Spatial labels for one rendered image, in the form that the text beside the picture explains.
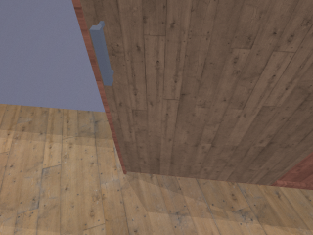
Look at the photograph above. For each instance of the wardrobe door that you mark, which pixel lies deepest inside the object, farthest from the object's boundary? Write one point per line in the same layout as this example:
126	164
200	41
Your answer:
300	173
209	89

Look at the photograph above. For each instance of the handle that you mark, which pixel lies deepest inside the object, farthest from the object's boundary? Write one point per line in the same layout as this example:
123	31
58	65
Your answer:
101	51

